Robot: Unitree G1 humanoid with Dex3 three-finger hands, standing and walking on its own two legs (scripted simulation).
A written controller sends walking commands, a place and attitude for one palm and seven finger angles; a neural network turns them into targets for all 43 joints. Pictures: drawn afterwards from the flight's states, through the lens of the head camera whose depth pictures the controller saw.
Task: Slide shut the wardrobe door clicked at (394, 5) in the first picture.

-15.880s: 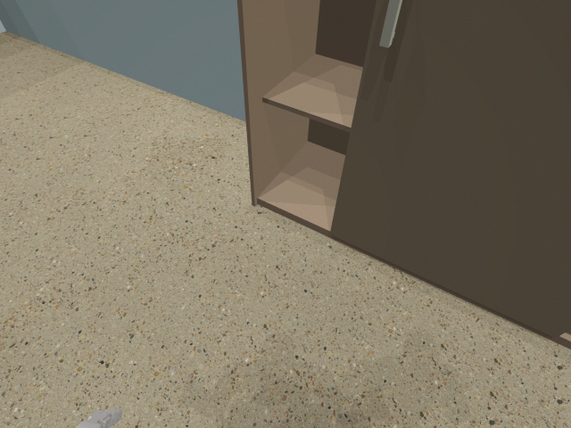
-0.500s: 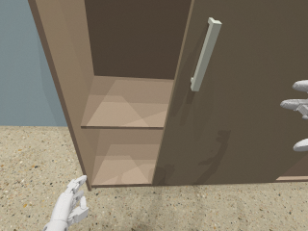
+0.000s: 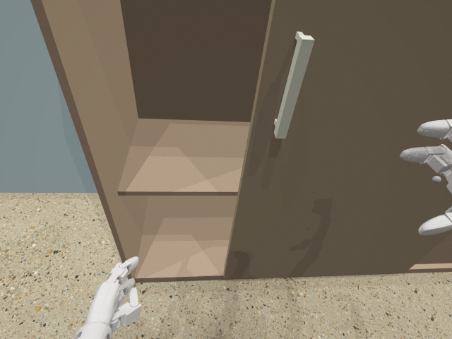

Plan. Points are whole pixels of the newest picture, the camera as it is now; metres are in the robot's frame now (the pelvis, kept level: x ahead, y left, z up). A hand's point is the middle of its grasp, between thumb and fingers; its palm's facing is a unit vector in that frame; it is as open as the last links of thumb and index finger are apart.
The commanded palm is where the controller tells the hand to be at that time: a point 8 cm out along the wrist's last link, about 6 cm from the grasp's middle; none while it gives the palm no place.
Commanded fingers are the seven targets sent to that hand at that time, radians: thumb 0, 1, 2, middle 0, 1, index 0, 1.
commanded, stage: move the hooked fingers beside the handle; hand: right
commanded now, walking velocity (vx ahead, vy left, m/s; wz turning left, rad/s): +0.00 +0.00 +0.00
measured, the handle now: (289, 88) +0.55 -0.12 +0.22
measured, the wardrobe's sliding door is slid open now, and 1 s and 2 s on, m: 0.39 0.39 0.39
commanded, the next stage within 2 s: none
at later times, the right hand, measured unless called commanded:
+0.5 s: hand (398, 145) +0.35 -0.25 +0.24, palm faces +0.06 +0.99 -0.08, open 14.0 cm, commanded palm +0.32 -0.29 +0.24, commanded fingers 0.00 0.50 -0.30 0.30 1.20 0.30 1.20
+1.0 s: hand (356, 120) +0.41 -0.21 +0.24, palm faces -0.02 +1.00 -0.03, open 14.0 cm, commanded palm +0.39 -0.25 +0.23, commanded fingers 0.00 0.50 -0.30 0.30 1.20 0.30 1.20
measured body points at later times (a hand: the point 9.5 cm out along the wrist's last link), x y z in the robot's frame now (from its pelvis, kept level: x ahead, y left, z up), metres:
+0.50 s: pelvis -0.01 +0.01 +0.00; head -0.02 +0.04 +0.45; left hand +0.18 +0.24 -0.08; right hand +0.34 -0.31 +0.24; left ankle +0.00 +0.12 -0.74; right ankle -0.01 -0.11 -0.74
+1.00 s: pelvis +0.01 +0.01 +0.00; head +0.00 +0.03 +0.45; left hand +0.16 +0.26 -0.09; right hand +0.40 -0.26 +0.24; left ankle +0.00 +0.12 -0.74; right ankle -0.01 -0.11 -0.74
